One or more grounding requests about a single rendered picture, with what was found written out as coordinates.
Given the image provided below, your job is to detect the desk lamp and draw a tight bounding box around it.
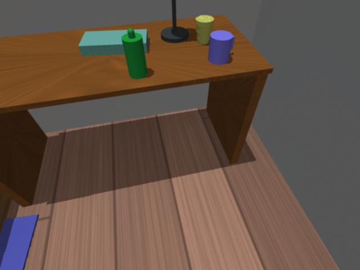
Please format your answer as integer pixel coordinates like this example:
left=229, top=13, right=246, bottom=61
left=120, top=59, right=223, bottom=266
left=161, top=0, right=188, bottom=43

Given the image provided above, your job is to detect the desk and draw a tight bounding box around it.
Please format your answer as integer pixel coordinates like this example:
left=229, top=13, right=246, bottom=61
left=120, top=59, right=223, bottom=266
left=0, top=15, right=273, bottom=207

